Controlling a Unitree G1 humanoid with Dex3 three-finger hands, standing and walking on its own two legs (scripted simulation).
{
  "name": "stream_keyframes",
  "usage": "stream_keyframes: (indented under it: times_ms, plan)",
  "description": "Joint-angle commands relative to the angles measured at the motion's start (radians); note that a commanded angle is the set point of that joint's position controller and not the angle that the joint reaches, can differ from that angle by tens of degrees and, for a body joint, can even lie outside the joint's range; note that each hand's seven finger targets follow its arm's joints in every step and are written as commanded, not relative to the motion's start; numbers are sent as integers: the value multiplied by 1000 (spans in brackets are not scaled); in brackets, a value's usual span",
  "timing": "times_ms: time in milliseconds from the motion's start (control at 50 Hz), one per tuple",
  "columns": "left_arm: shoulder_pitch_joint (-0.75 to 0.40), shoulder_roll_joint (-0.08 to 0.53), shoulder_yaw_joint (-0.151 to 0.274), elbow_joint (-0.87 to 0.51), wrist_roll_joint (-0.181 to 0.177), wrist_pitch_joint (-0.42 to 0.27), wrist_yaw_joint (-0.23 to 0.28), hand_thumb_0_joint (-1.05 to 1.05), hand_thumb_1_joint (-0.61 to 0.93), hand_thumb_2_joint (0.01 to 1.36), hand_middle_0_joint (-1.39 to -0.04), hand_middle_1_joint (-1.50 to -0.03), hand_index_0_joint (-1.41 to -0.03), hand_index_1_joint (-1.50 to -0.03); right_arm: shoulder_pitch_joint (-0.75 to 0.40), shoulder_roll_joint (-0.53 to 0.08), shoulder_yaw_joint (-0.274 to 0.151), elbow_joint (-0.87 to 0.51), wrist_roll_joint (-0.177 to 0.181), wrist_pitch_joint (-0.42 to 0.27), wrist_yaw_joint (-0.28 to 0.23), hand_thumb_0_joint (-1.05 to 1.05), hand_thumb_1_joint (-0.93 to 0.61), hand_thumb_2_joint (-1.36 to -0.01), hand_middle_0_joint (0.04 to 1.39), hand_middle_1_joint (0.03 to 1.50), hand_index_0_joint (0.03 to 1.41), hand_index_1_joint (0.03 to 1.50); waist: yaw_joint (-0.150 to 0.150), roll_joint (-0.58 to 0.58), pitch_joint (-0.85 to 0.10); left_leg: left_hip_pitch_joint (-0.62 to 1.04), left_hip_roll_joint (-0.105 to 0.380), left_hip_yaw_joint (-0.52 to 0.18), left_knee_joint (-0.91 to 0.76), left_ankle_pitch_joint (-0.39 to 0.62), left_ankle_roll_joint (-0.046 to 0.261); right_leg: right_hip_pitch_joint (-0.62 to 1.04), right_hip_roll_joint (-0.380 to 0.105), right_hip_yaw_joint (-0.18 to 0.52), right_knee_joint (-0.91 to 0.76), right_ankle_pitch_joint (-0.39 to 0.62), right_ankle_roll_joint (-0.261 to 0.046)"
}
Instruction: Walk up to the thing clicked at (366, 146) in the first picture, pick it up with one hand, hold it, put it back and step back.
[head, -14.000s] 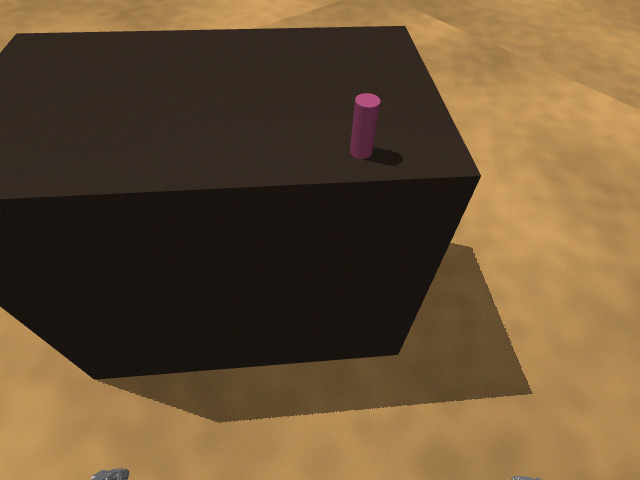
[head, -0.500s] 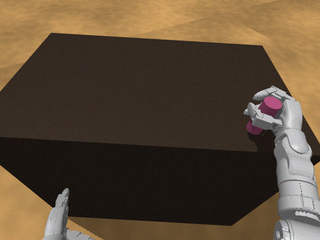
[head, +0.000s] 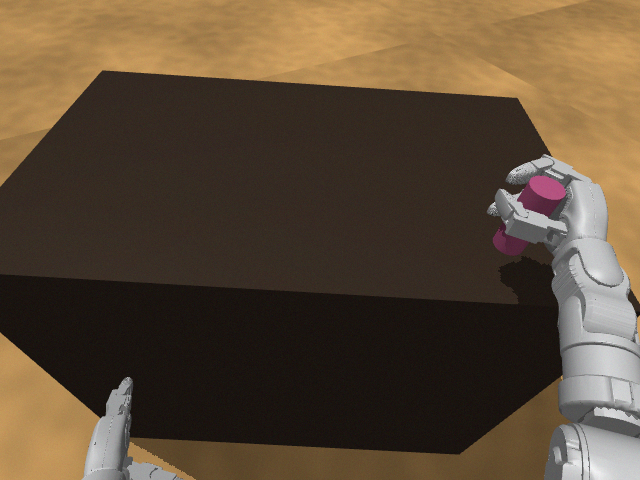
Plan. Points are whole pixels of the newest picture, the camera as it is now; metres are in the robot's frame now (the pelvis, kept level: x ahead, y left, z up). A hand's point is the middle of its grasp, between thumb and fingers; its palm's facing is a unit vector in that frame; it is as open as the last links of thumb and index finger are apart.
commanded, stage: lift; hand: right
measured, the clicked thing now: (525, 217) +0.39 -0.24 +0.14
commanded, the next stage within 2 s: hold in 1.18 s
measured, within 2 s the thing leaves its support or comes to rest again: neither
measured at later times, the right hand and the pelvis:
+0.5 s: hand (539, 173) +0.37 -0.21 +0.23, palm faces +0.17 +0.99 -0.01, open 5.0 cm; pelvis +0.00 +0.00 +0.00, yaw -1 degrees
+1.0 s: hand (558, 152) +0.33 -0.19 +0.27, palm faces +0.17 +0.99 -0.01, open 5.0 cm; pelvis -0.01 +0.00 +0.00, yaw -2 degrees
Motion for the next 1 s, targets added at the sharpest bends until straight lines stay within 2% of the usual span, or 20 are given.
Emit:
stream_keyframes:
  times_ms: [0,20,80,120,180,200,240,280,440,480,540,620,740,780,820,840,880,900,940,980]
  plan:
    - [-100,130,51,-149,-1,-63,11,0,-540,40,-55,-62,-59,-58,-459,-259,-70,-284,17,-72,-5,0,-787,-1222,1352,1320,1336,1320,-9,-18,-270,-58,-12,20,-92,246,-2,246,18,5,-34,136,-28]
    - [-84,118,48,-128,0,-62,8,0,-541,39,-55,-62,-59,-58,-469,-221,-39,-296,16,-67,-4,0,-793,-1214,1346,1311,1329,1311,-4,-29,-269,-67,-15,24,-87,255,0,255,16,7,-36,151,-26]
    - [-110,137,59,-161,0,-73,10,0,-548,44,-56,-61,-57,-59,-466,-263,-75,-328,14,-49,-27,0,-782,-1223,1348,1320,1333,1320,-12,-23,-271,-44,-12,24,-94,258,-2,249,20,5,-32,154,-28]
    - [-102,86,15,-136,-1,-72,0,0,-541,40,-53,-61,-57,-57,-461,-229,-54,-343,10,-31,-33,0,-791,-1222,1356,1323,1340,1323,-17,-27,-250,-50,-13,25,-94,257,-2,239,21,2,-37,153,-28]
    - [-104,173,85,-173,2,-73,9,0,-535,36,-53,-61,-58,-55,-445,-271,-85,-393,7,0,-45,0,-808,-1230,1367,1332,1350,1332,-6,-4,-307,-31,-15,31,-95,282,-3,281,18,7,-34,178,-30]
    - [-99,116,40,-155,3,-73,0,0,-544,42,-53,-60,-55,-58,-490,-218,-33,-466,7,6,-42,0,-788,-1243,1370,1344,1356,1344,-10,-44,-308,-34,-13,31,-92,304,-3,292,22,5,-32,202,-29]
    - [-104,165,89,-165,-1,-69,7,0,-542,40,-53,-59,-56,-57,-461,-260,-73,-458,10,35,-50,0,-821,-1250,1383,1352,1367,1351,-10,-19,-279,-24,-12,33,-97,302,-5,280,22,5,-33,198,-29]
    - [-101,108,37,-161,-2,-70,-2,0,-540,40,-51,-59,-54,-56,-455,-215,-47,-478,11,64,-50,0,-825,-1236,1383,1342,1364,1342,-12,-20,-255,-37,-14,33,-105,269,-4,277,21,4,-38,168,-28]
    - [-125,133,65,-160,-8,-59,-26,0,-545,45,-48,-53,-48,-53,-448,-212,-61,-584,12,228,-57,0,-813,-1279,1421,1394,1407,1394,-18,-10,-256,-6,-10,41,-106,313,-8,273,25,5,-36,210,-34]
    - [-119,89,18,-161,-11,-55,-37,0,-550,48,-48,-52,-46,-54,-463,-182,-45,-614,13,258,-59,0,-809,-1287,1427,1403,1414,1403,-21,0,-236,-10,-15,49,-109,287,-3,270,22,8,-45,193,-32]
    - [-127,150,84,-161,-16,-54,-34,0,-550,47,-47,-50,-44,-52,-463,-217,-73,-632,17,308,-68,0,-788,-1260,1404,1376,1390,1376,-23,18,-245,-4,-13,49,-110,299,-7,285,25,9,-42,204,-34]
    - [-111,151,89,-163,-17,-55,-38,0,-550,48,-46,-49,-43,-52,-471,-215,-76,-642,19,370,-78,0,-798,-1267,1412,1384,1398,1384,-13,15,-204,-16,-9,48,-127,251,-8,269,30,9,-47,150,-36]
    - [-179,69,2,-190,-22,-76,-58,0,-542,45,-43,-47,-42,-48,-524,-165,-29,-751,26,431,-77,0,-773,-1278,1425,1403,1413,1402,-30,-33,-197,-28,-13,53,-137,148,3,250,29,16,-74,65,-29]
    - [-131,144,74,-144,-18,-75,-47,0,-544,46,-44,-45,-41,-48,-477,-216,-83,-683,30,461,-86,0,-751,-1302,1437,1428,1428,1428,-18,19,-192,-29,-12,52,-141,159,-1,246,32,18,-67,68,-35]
    - [-188,108,30,-202,-20,-90,-56,0,-553,50,-45,-45,-40,-50,-534,-197,-58,-769,30,473,-88,0,-763,-1296,1426,1417,1417,1416,-20,-11,-234,-12,-9,49,-134,188,-2,263,33,16,-61,97,-32]
    - [-137,155,88,-130,-17,-84,-46,0,-550,47,-44,-44,-40,-48,-508,-227,-92,-719,31,486,-97,0,-772,-1293,1432,1416,1422,1416,-15,1,-207,-27,-9,51,-133,181,-2,257,33,16,-57,89,-34]
    - [-148,161,78,-166,-17,-93,-47,0,-549,47,-43,-45,-39,-49,-504,-235,-101,-723,32,500,-103,0,-804,-1281,1433,1405,1418,1405,-22,8,-209,-20,-9,52,-135,165,1,259,32,18,-59,74,-33]
    - [-185,119,38,-189,-17,-96,-52,0,-557,53,-45,-45,-38,-51,-550,-179,-47,-787,32,500,-101,0,-774,-1300,1434,1421,1424,1421,-23,-13,-229,-15,-12,55,-131,165,4,260,30,21,-64,81,-30]
    - [-149,151,73,-151,-20,-93,-45,0,-552,50,-43,-44,-38,-49,-499,-213,-87,-712,34,524,-109,0,-781,-1292,1435,1416,1423,1416,-20,25,-184,-37,-13,56,-135,148,2,246,30,22,-63,62,-34]
    - [-141,107,31,-141,-20,-98,-52,0,-546,46,-43,-45,-40,-48,-529,-183,-56,-745,36,535,-105,0,-775,-1298,1437,1422,1426,1422,-14,-11,-186,-31,-10,53,-134,166,1,244,33,19,-60,77,-34]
